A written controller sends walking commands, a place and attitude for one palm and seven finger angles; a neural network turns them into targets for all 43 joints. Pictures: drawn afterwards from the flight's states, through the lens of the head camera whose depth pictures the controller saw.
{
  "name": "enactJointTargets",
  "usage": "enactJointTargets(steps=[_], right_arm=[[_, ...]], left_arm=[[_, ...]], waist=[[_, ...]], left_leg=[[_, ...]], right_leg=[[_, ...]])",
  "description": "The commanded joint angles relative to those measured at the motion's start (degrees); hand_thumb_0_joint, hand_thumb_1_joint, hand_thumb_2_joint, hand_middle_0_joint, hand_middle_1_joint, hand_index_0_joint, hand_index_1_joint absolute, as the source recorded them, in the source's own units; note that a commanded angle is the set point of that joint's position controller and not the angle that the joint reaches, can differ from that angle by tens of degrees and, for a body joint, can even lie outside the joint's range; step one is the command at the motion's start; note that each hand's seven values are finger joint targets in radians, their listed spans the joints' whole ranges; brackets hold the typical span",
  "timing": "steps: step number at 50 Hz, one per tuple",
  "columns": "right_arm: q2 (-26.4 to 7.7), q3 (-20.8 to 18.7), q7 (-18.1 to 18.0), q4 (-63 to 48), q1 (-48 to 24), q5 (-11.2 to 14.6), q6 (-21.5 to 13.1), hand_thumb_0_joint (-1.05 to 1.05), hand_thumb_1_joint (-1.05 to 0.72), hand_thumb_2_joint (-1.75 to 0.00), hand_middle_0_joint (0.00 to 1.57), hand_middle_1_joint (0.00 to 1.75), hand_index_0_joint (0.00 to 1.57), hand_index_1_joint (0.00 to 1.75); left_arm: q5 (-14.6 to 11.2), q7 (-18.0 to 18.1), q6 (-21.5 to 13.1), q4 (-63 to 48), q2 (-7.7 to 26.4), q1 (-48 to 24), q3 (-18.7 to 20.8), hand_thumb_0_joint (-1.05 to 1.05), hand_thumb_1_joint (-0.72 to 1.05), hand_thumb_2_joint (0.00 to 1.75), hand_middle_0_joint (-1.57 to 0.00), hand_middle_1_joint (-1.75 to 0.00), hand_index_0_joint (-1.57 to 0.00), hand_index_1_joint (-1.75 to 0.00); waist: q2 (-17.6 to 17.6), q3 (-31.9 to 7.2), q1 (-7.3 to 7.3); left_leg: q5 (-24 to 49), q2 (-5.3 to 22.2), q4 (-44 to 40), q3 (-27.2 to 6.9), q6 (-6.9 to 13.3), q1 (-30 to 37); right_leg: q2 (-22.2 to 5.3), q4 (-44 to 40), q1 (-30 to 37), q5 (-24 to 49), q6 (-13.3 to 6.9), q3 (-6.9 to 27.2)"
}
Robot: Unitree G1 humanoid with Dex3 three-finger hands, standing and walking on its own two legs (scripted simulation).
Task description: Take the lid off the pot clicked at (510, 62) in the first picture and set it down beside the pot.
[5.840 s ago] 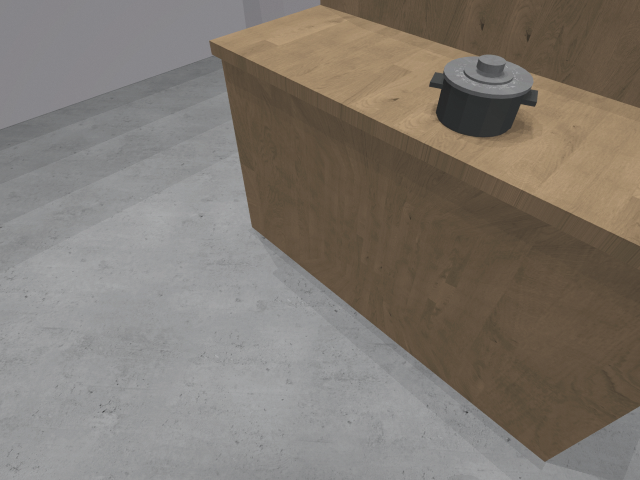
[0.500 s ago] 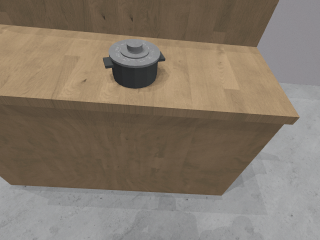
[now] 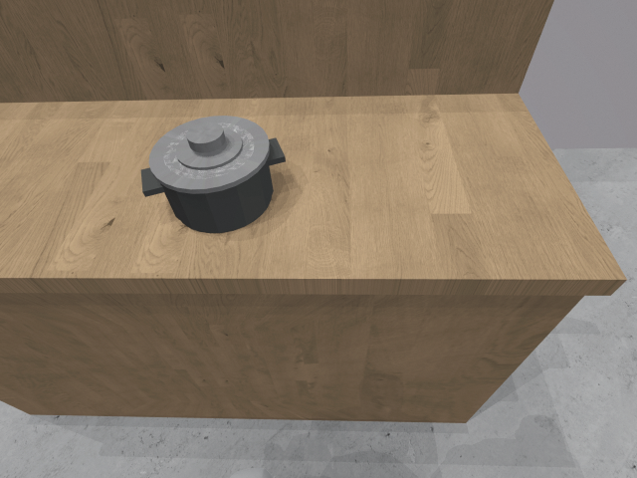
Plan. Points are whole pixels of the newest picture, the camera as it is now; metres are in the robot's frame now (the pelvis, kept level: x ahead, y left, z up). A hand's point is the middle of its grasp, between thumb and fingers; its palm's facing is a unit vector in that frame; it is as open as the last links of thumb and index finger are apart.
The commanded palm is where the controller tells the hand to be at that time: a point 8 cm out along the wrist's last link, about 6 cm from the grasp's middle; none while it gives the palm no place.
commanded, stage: come to a stop and stand still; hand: left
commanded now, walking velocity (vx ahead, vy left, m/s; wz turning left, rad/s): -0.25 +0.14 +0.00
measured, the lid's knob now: (206, 137) +0.53 +0.18 +0.15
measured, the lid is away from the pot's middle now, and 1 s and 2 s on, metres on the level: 0.00 0.00 0.00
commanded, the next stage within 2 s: look again from close up in 1.44 s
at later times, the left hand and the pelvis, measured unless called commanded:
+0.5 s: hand out of the picture +0.06 +0.23 -0.18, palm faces +0.03 -0.97 -0.24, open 7.3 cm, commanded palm none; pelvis +0.02 +0.02 +0.00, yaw -2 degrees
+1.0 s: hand out of the picture +0.02 +0.15 -0.17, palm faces +0.02 -0.98 -0.22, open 7.2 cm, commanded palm none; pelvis -0.02 -0.03 +0.00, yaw -1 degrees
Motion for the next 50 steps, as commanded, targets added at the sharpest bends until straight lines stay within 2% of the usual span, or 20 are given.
enactJointTargets(steps=[1, 7, 10, 11, 12, 13, 15, 18, 20, 27, 30, 31, 33, 34, 36, 40, 44, 46, 47, 50], right_arm=[[1.07, 1.18, 0.36, -0.4, 4.61, 0.68, 0.66, 0.0, -0.9, -0.9, 0.2, 0.3, 0.2, 0.3], [-3.46, -0.37, 0.04, -5.02, -4.03, 0.45, 1.45, 0.0, -0.9, -0.9, 0.2, 0.3, 0.2, 0.3], [-4.64, -0.79, -0.08, -5.52, -3.17, 0.34, 1.42, 0.0, -0.9, -0.9, 0.2, 0.3, 0.2, 0.3], [-6.88, -1.15, -0.19, -5.29, -0.85, 0.16, 0.92, 0.0, -0.9, -0.9, 0.2, 0.3, 0.2, 0.3], [-10.34, -1.58, -0.55, -5.44, 1.37, 0.2, 0.71, 0.0, -0.9, -0.9, 0.2, 0.3, 0.2, 0.3], [-12.16, -1.97, -0.58, -5.47, 2.8, 0.55, 0.9, 0.0, -0.9, -0.9, 0.2, 0.3, 0.2, 0.3], [-11.24, -1.45, -1.72, -6.55, -1.27, 0.26, 0.83, 0.0, -0.9, -0.9, 0.2, 0.3, 0.2, 0.3], [-9.27, -1.08, -1.8, -9.18, -7.07, -0.04, 0.7, 0.0, -0.9, -0.9, 0.2, 0.3, 0.2, 0.3], [-8.93, -1.2, -1.68, -9.18, -7.22, 0.14, 0.52, 0.0, -0.9, -0.9, 0.2, 0.3, 0.2, 0.3], [-9.87, -2.17, -0.59, -7.57, -5.11, -0.32, 1.07, 0.0, -0.9, -0.9, 0.2, 0.3, 0.2, 0.3], [-10.21, -2.49, -0.18, -7.09, -5.19, 0.16, 1.21, 0.0, -0.9, -0.9, 0.2, 0.3, 0.2, 0.3], [-8.55, -2.38, 0.07, -6.89, -4.89, 0.57, 1.31, 0.0, -0.9, -0.9, 0.2, 0.3, 0.2, 0.3], [-2.59, -0.89, 0.66, -8.04, -5.22, 1.02, 1.72, 0.0, -0.9, -0.9, 0.2, 0.3, 0.2, 0.3], [-4.04, -1.05, 0.85, -8.2, -6.32, 0.68, 2.13, 0.0, -0.9, -0.9, 0.2, 0.3, 0.2, 0.3], [-4.3, -1.13, 0.88, -6.75, -6.88, 0.13, 2.45, 0.0, -0.9, -0.9, 0.2, 0.3, 0.2, 0.3], [-3.27, -0.3, 0.5, -2.94, -1.5, 0.59, 1.13, 0.0, -0.9, -0.9, 0.2, 0.3, 0.2, 0.3], [-4.89, 0.37, -0.3, -0.82, -0.66, 0.54, -0.45, 0.0, -0.9, -0.9, 0.2, 0.3, 0.2, 0.3], [-5.46, 0.56, -0.63, -0.08, -0.47, 0.49, -0.28, 0.0, -0.9, -0.9, 0.2, 0.3, 0.2, 0.3], [-5.08, 0.72, -0.88, 0.69, 0.23, 0.35, -0.51, 0.0, -0.9, -0.9, 0.2, 0.3, 0.2, 0.3], [-4.49, 0.9, -0.85, 1.87, 0.42, 0.61, -0.57, 0.0, -0.9, -0.9, 0.2, 0.3, 0.2, 0.3]], left_arm=[[0.18, 0.33, 0.24, -0.29, 5.36, 4.26, -0.37, 0.0, 0.9, 0.9, -0.2, -0.3, -0.2, -0.3], [0.68, 1.29, 2.32, -0.69, 9.71, 6.54, 1.53, 0.0, 0.9, 0.9, -0.2, -0.3, -0.2, -0.3], [0.27, 1.37, 3.15, -1.31, 10.02, 5.47, 1.65, 0.0, 0.9, 0.9, -0.2, -0.3, -0.2, -0.3], [-0.05, 1.44, 3.45, -1.88, 8.65, 5.98, 1.41, 0.0, 0.9, 0.9, -0.2, -0.3, -0.2, -0.3], [-0.44, 1.67, 3.56, -2.79, 6.31, 7.11, 0.8, 0.0, 0.9, 0.9, -0.2, -0.3, -0.2, -0.3], [-0.73, 1.95, 3.78, -3.11, 6.73, 7.59, 0.65, 0.0, 0.9, 0.9, -0.2, -0.3, -0.2, -0.3], [-0.54, 2.08, 4.91, -2.63, 7.48, 5.97, 1.52, 0.0, 0.9, 0.9, -0.2, -0.3, -0.2, -0.3], [-0.15, 1.21, 5.07, -2.85, 7.8, 6.04, 2.1, 0.0, 0.9, 0.9, -0.2, -0.3, -0.2, -0.3], [-0.11, 0.83, 5.55, -3.02, 7.2, 6.64, 2.21, 0.0, 0.9, 0.9, -0.2, -0.3, -0.2, -0.3], [0.15, -0.06, 5.51, -4.74, 5.48, 3.27, 0.87, 0.0, 0.9, 0.9, -0.2, -0.3, -0.2, -0.3], [-0.01, -0.03, 4.63, -2.63, 5.79, 7.97, 0.79, 0.0, 0.9, 0.9, -0.2, -0.3, -0.2, -0.3], [0.33, 0.15, 4.31, -2.09, 7.06, 9.26, 0.91, 0.0, 0.9, 0.9, -0.2, -0.3, -0.2, -0.3], [0.65, 0.49, 3.54, -3.53, 13.9, 4.94, 1.41, 0.0, 0.9, 0.9, -0.2, -0.3, -0.2, -0.3], [0.52, 0.44, 3.58, -4.77, 14.47, 1.81, 1.25, 0.0, 0.9, 0.9, -0.2, -0.3, -0.2, -0.3], [0.52, 0.71, 3.14, -4.61, 12.08, -0.78, 1.37, 0.0, 0.9, 0.9, -0.2, -0.3, -0.2, -0.3], [-0.06, 0.43, 2.31, -2.88, 9.62, 0.69, 0.52, 0.0, 0.9, 0.9, -0.2, -0.3, -0.2, -0.3], [-0.82, 0.45, 2.25, -0.43, 7.35, 4.47, -0.06, 0.0, 0.9, 0.9, -0.2, -0.3, -0.2, -0.3], [-0.66, 0.56, 2.37, -0.19, 6.85, 4.44, -0.11, 0.0, 0.9, 0.9, -0.2, -0.3, -0.2, -0.3], [-0.67, 0.43, 2.06, 0.71, 7.2, 4.35, -0.06, 0.0, 0.9, 0.9, -0.2, -0.3, -0.2, -0.3], [-0.71, 0.54, 2.29, 1.52, 7.56, 4.05, 0.1, 0.0, 0.9, 0.9, -0.2, -0.3, -0.2, -0.3]], waist=[[-8.22, -0.72, -0.3], [-11.53, 0.36, 2.04], [-9.73, 0.11, 0.46], [-3.08, -3.53, -0.18], [7.11, -6.63, -0.57], [9.18, -7.87, -1.04], [8.65, -6.55, -0.76], [2.3, -6.24, 1.11], [3.61, -7.99, 1.17], [11.06, -5.29, -0.93], [6.45, -5.84, 1.4], [1.81, -5.21, 1.83], [-16.42, -0.11, 0.76], [-13.27, 0.79, 1.01], [-17.13, 4.36, 0.78], [-10.73, 1.39, -0.37], [-2.94, -1.18, 1.14], [-4.94, -0.65, 1.33], [-3.47, -1.33, 1.15], [1.41, -2.48, 1.23]], left_leg=[[3.9, -0.37, -10.18, -0.26, -1.07, 5.01], [2.09, -2.66, -17.53, -0.31, -0.67, 3.58], [17.91, -2.41, -27.59, -0.54, 0.33, 11.81], [42.06, 3.21, -29.49, -4.9, 2.72, 20.39], [66.48, 12.53, -29.66, -13.33, 8.28, 27.11], [77.45, 17.93, -32.64, -16.47, 13.86, 26.13], [64.88, 16.94, -34.15, -15.58, 15.66, 19.72], [53.65, 12.82, -33.15, -11.1, 13.96, 20.44], [45.74, 10.86, -34.58, -8.7, 12.54, 20.71], [18.07, 9.67, -39.38, -11.96, 11.45, 17.36], [10.68, 7.28, -36.8, -10.8, 8.3, 12.52], [6.26, 3.96, -34.13, -7.92, 5.68, 9.59], [-4.38, -3.6, -23.31, -1.57, 0.58, 3.1], [-6.3, -3.38, -18.36, -3.12, 0.55, 7.05], [-4.35, -2.86, -13.75, -5.13, 1.42, 5.34], [2.19, -3.68, -20.94, -2.99, 0.59, 9.15], [21.0, -0.2, -32.7, -7.37, 1.74, 17.2], [18.27, 0.8, -33.0, -6.99, 1.73, 17.18], [22.33, 0.51, -32.2, -6.88, 1.76, 18.08], [21.12, 0.54, -33.56, -6.51, 1.64, 17.12]], right_leg=[[-13.73, -7.71, -1.43, 37.02, -3.85, 7.31], [-17.16, -0.11, 4.42, 47.26, -5.67, 11.57], [-14.24, 5.54, 0.92, 42.2, -2.28, 10.1], [-10.33, 10.16, -3.11, 31.31, 1.16, 7.27], [-4.15, 16.49, -8.58, 7.84, 4.86, 3.67], [0.06, 28.92, -8.57, -22.35, 5.4, 6.22], [0.05, 40.89, -11.22, -23.2, 5.18, 14.15], [0.42, 46.56, -16.11, -15.83, 5.87, 14.6], [0.29, 45.32, -15.82, -12.6, 6.62, 14.11], [-0.88, 20.01, -8.81, -15.1, 5.69, 8.41], [-0.14, 2.84, 1.82, -3.52, 4.95, 6.76], [-1.31, -4.03, 5.13, 0.72, 4.59, 7.98], [-16.54, -13.03, -1.62, -2.78, -2.26, 26.4], [-19.52, -15.09, -9.05, -8.66, -5.51, 27.07], [-15.46, -13.97, -10.78, -5.71, -5.27, 25.06], [-11.13, -5.36, -2.92, 13.86, -3.4, 17.08], [-6.34, -1.32, -1.74, 13.02, 1.55, 14.39], [-5.63, -3.99, -1.53, 9.69, 2.24, 15.03], [-5.62, -2.45, -0.57, 16.01, 1.92, 14.71], [-5.45, -2.38, 2.88, 14.16, 2.12, 13.76]])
